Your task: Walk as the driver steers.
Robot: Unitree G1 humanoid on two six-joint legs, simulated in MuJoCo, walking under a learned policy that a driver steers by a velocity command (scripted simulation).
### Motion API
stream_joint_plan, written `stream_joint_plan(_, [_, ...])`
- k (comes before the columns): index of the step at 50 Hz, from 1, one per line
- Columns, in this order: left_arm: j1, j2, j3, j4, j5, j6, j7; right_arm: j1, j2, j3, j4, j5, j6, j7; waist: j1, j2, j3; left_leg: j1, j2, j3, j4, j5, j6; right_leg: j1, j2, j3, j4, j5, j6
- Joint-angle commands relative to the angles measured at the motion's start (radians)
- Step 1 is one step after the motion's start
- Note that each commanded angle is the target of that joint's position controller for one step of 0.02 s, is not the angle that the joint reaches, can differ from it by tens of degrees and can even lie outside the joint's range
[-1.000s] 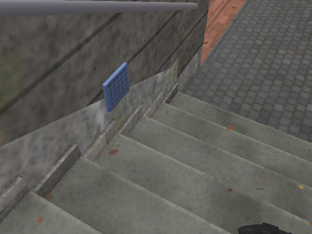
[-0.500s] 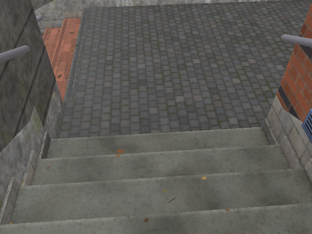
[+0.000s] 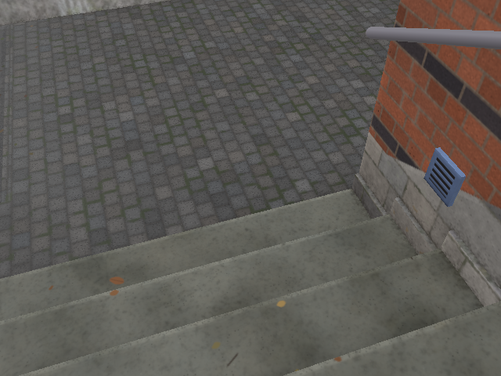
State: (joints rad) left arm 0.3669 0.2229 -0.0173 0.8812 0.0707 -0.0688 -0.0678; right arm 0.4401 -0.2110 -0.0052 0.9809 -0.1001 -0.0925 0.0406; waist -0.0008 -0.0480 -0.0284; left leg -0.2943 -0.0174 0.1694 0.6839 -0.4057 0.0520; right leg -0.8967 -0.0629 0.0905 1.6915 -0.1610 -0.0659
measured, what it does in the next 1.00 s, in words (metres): goes down, turning left: right foot, then left foot 0.16 m lower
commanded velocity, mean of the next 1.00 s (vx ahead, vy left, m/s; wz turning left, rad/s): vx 0.22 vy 0.00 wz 0.31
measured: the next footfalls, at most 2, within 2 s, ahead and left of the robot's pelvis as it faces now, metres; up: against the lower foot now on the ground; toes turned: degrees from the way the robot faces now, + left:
right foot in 0.20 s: +0.19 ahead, -0.12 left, +0.00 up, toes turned -1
left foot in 0.68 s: +0.35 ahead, +0.18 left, -0.16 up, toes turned +23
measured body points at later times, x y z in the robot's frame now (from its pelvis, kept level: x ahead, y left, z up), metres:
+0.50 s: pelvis +0.19 -0.01 -0.03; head +0.19 -0.01 +0.42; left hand +0.12 +0.19 -0.18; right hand +0.38 -0.22 -0.15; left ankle +0.32 +0.15 -0.71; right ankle +0.15 -0.12 -0.71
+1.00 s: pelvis +0.32 +0.09 -0.15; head +0.34 +0.09 +0.30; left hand +0.34 +0.35 -0.28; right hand +0.46 -0.10 -0.29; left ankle +0.32 +0.17 -0.87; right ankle +0.43 -0.03 -0.83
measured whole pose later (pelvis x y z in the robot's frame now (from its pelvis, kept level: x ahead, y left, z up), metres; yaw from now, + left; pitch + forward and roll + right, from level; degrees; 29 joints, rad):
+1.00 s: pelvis +0.32 +0.09 -0.15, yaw +23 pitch +2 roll +2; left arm 0.17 0.23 0.03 0.87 0.06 -0.07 -0.08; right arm 0.31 -0.21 0.01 0.89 -0.01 -0.08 0.11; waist 0.01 -0.04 0.00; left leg -0.37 -0.10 0.06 0.62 -0.28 0.08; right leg -0.61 -0.11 0.02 0.99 -0.13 0.10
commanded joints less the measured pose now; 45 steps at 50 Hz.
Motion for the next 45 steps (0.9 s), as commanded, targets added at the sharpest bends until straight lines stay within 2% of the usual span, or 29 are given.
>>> stream_joint_plan(1, [-0.065, 0.032, 0.001, -0.061, 0.019, -0.001, -0.006, -0.017, 0.012, 0.032, -0.033, 0.039, -0.076, -0.029, -0.029, 0.112, 0.124, -0.207, 0.231, -0.288, -0.435, 0.146, 0.254, 0.068, -0.069, -0.038, -0.584, 0.310, 0.000])
stream_joint_plan(4, [-0.131, -0.009, -0.015, -0.102, 0.023, -0.005, -0.018, 0.040, -0.099, 0.015, 0.025, -0.008, -0.057, 0.010, 0.023, 0.078, 0.078, -0.160, 0.267, -0.308, -0.322, 0.500, 0.252, 0.202, -0.041, -0.040, -0.638, 0.320, 0.011])
stream_joint_plan(5, [-0.143, -0.013, 0.013, -0.081, -0.077, 0.034, 0.021, 0.019, -0.179, -0.026, 0.002, 0.158, -0.011, -0.018, 0.064, 0.124, 0.043, -0.156, 0.273, -0.256, -0.308, 0.648, 0.171, 0.359, -0.007, -0.138, -0.661, 0.313, 0.007])
stream_joint_plan(6, [-0.170, 0.016, 0.017, -0.079, -0.080, 0.053, 0.038, 0.028, -0.155, -0.019, -0.009, 0.155, 0.014, -0.023, 0.042, 0.107, 0.058, -0.153, 0.249, -0.233, -0.307, 0.670, 0.143, 0.404, 0.020, -0.160, -0.660, 0.251, 0.011])
stream_joint_plan(7, [-0.152, 0.040, -0.002, -0.106, 0.063, 0.019, 0.007, 0.001, -0.101, 0.012, -0.007, -0.026, -0.036, 0.016, 0.035, 0.081, 0.108, -0.195, 0.248, -0.274, -0.230, 0.470, 0.192, 0.403, -0.003, -0.086, -0.610, 0.198, 0.014])
stream_joint_plan(9, [-0.004, 0.113, 0.042, -0.079, 0.068, -0.005, 0.009, -0.081, -0.147, -0.017, -0.040, -0.018, -0.054, 0.023, 0.103, 0.119, 0.057, -0.225, 0.218, -0.241, -0.099, 0.578, 0.207, 0.622, 0.072, -0.177, -0.662, -0.022, 0.019])
stream_joint_plan(11, [0.300, 0.213, 0.100, 0.009, 0.005, -0.040, 0.032, -0.149, -0.223, -0.062, -0.060, 0.012, -0.062, 0.053, 0.268, -0.060, -0.078, -0.465, 0.078, -0.153, 0.490, 0.602, 0.149, 1.116, 0.092, -0.172, -0.898, 0.020, -0.056])
stream_joint_plan(12, [0.263, 0.236, 0.077, 0.003, -0.011, -0.048, 0.039, 0.057, 0.004, -0.019, -0.037, 0.016, -0.059, 0.067, 0.120, -0.200, -0.274, -0.541, -0.013, -0.173, 0.767, -0.208, 0.075, 1.249, -0.244, 0.269, -1.059, 0.526, -0.327])
stream_joint_plan(13, [0.269, 0.191, 0.070, 0.005, 0.002, -0.060, 0.020, 0.019, 0.034, -0.014, -0.084, 0.070, -0.058, 0.048, 0.124, -0.059, -0.149, -0.612, -0.051, -0.315, 0.865, -0.211, 0.071, 1.090, -0.322, 0.394, -1.147, 0.805, -0.404])
stream_joint_plan(14, [0.175, 0.173, 0.074, 0.006, -0.001, -0.071, 0.004, -0.080, 0.012, -0.027, -0.137, 0.085, -0.041, 0.021, 0.109, -0.076, 0.003, -0.774, -0.018, -0.354, 0.851, -0.142, 0.038, 0.896, -0.412, 0.475, -1.205, 0.512, -0.424])
stream_joint_plan(15, [0.088, 0.102, 0.061, 0.009, -0.024, -0.060, 0.004, -0.122, -0.050, -0.046, -0.135, 0.066, -0.019, -0.007, 0.066, 0.040, 0.019, -0.764, 0.050, -0.322, 0.843, -0.097, 0.016, 0.798, -0.394, 0.386, -1.170, 0.400, -0.375])
stream_joint_plan(17, [-0.042, -0.052, 0.012, -0.031, -0.005, -0.036, 0.028, -0.059, 0.029, -0.020, -0.093, 0.012, 0.014, -0.018, -0.016, 0.070, 0.002, -0.563, 0.109, -0.279, 0.637, 0.096, -0.034, 0.561, -0.267, 0.114, -1.128, 0.459, -0.239])
stream_joint_plan(19, [-0.134, -0.016, 0.014, -0.052, 0.025, -0.029, 0.045, 0.075, 0.078, -0.005, -0.022, -0.006, 0.025, 0.016, -0.095, -0.015, 0.047, -0.281, 0.076, -0.192, 0.639, 0.341, -0.043, 0.232, -0.192, -0.043, -1.138, 0.337, -0.173])
stream_joint_plan(20, [-0.142, -0.043, 0.003, -0.062, 0.034, -0.048, 0.076, -0.003, 0.024, -0.013, -0.045, -0.019, 0.016, 0.034, -0.049, 0.036, 0.028, -0.355, 0.127, -0.250, 0.475, 0.590, -0.034, 0.296, -0.164, -0.088, -1.122, 0.141, -0.126])
stream_joint_plan(21, [-0.073, -0.025, -0.001, -0.030, 0.020, -0.058, 0.094, -0.081, -0.014, -0.027, -0.069, -0.023, 0.016, 0.038, -0.014, -0.019, 0.015, -0.402, 0.133, -0.246, 0.377, 0.679, -0.034, 0.384, -0.191, -0.064, -1.082, 0.069, -0.110])
stream_joint_plan(23, [0.057, -0.008, -0.009, 0.017, 0.003, -0.079, 0.137, -0.290, -0.060, -0.036, -0.136, 0.011, 0.006, 0.026, 0.077, 0.018, 0.023, -0.433, 0.152, -0.208, 0.011, 0.922, -0.048, 0.465, -0.182, -0.089, -0.978, -0.122, -0.055])
stream_joint_plan(28, [0.155, 0.054, 0.003, 0.083, 0.019, -0.053, 0.084, -0.432, -0.047, -0.026, -0.215, 0.002, 0.052, 0.024, 0.089, -0.036, 0.150, -0.278, 0.115, -0.158, -0.149, 0.681, -0.017, 0.448, -0.319, 0.036, -1.037, -0.205, -0.088])
stream_joint_plan(32, [0.173, 0.054, 0.024, 0.135, 0.008, -0.019, 0.102, -0.397, -0.058, -0.039, -0.160, -0.002, 0.056, 0.003, 0.120, 0.002, 0.158, -0.124, 0.113, -0.128, -0.309, 0.661, 0.010, 0.557, -0.319, -0.027, -0.869, -0.279, -0.015])
stream_joint_plan(34, [0.082, 0.130, 0.048, 0.128, 0.026, 0.009, 0.066, -0.093, -0.161, -0.096, -0.064, 0.038, 0.026, -0.016, -0.048, 0.081, 0.049, 0.313, 0.036, -0.020, -0.457, 0.879, 0.035, 0.479, -0.182, -0.215, -0.531, -0.180, 0.045])
stream_joint_plan(35, [0.121, 0.036, 0.024, 0.118, 0.040, 0.018, 0.032, 0.048, -0.284, -0.143, -0.049, 0.028, 0.024, -0.031, -0.092, 0.217, -0.156, 0.730, 0.138, -0.125, -0.273, 1.237, 0.171, 0.271, -0.086, -0.265, -0.173, -0.383, 0.119])
stream_joint_plan(36, [0.167, -0.053, 0.003, 0.062, 0.009, 0.015, 0.001, 0.152, -0.355, -0.154, -0.059, 0.027, 0.031, -0.030, -0.085, 0.318, -0.454, 1.025, 0.330, -0.351, -0.041, 1.458, 0.362, 0.108, -0.013, -0.218, 0.283, -0.741, 0.158])
stream_joint_plan(37, [-0.003, 0.024, 0.026, -0.010, -0.027, 0.006, -0.007, 0.195, -0.282, -0.141, -0.065, 0.010, 0.027, -0.024, -0.162, 0.189, -0.360, 0.968, 0.348, -0.408, -0.074, 1.415, 0.325, -0.076, -0.020, -0.139, 0.310, -0.727, 0.150])
stream_joint_plan(38, [-0.160, 0.073, 0.038, -0.131, -0.051, -0.023, 0.017, 0.080, -0.271, -0.134, -0.123, 0.030, 0.017, -0.014, -0.144, 0.185, -0.207, 0.773, 0.393, -0.465, -0.147, 1.129, 0.342, -0.237, -0.029, -0.120, 0.298, -0.713, 0.158])
stream_joint_plan(39, [-0.205, 0.113, 0.046, -0.164, -0.040, -0.035, 0.044, -0.001, -0.229, -0.115, -0.143, 0.058, 0.005, 0.004, -0.101, 0.143, -0.120, 0.545, 0.412, -0.526, -0.205, 0.863, 0.342, -0.244, -0.052, -0.074, 0.235, -0.655, 0.141])
stream_joint_plan(40, [-0.112, 0.115, 0.045, -0.134, -0.027, -0.037, 0.070, -0.027, -0.215, -0.102, -0.155, 0.049, 0.003, 0.024, -0.038, 0.095, -0.063, 0.305, 0.438, -0.519, -0.235, 0.869, 0.358, -0.125, -0.075, -0.032, 0.199, -0.585, 0.130])
stream_joint_plan(41, [0.020, 0.042, 0.027, -0.081, -0.016, -0.030, 0.087, -0.087, -0.127, -0.062, -0.162, 0.050, -0.005, 0.026, 0.047, 0.009, -0.012, 0.052, 0.393, -0.431, -0.281, 0.801, 0.318, 0.028, -0.103, 0.016, -0.052, -0.312, 0.115])
stream_joint_plan(42, [0.071, 0.017, 0.025, -0.051, -0.012, -0.012, 0.085, -0.095, -0.097, -0.043, -0.162, 0.047, -0.014, 0.026, 0.080, 0.051, 0.052, -0.120, 0.332, -0.392, -0.311, 0.837, 0.313, 0.129, -0.084, -0.019, -0.094, -0.213, 0.108])
stream_joint_plan(43, [0.112, 0.005, 0.029, -0.023, -0.001, -0.006, 0.057, -0.152, -0.070, -0.029, -0.179, 0.074, -0.026, 0.022, 0.100, 0.033, 0.042, -0.232, 0.264, -0.318, -0.344, 0.725, 0.277, 0.239, -0.072, -0.031, -0.305, -0.038, 0.103])
stream_joint_plan(45, [0.107, 0.033, 0.053, 0.031, 0.023, 0.014, -0.007, -0.222, -0.094, -0.013, -0.198, 0.090, -0.021, 0.034, 0.133, 0.057, 0.042, -0.351, 0.173, -0.263, -0.331, 0.574, 0.168, 0.419, -0.076, -0.065, -0.564, 0.119, 0.125])
Keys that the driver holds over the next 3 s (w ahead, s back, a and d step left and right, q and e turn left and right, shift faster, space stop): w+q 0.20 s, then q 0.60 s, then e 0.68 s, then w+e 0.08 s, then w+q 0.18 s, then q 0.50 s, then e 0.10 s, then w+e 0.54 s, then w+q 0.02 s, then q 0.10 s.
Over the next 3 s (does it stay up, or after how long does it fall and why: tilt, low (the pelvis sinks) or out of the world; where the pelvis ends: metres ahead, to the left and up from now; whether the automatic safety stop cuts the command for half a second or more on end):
stays up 0.87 0.14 -0.35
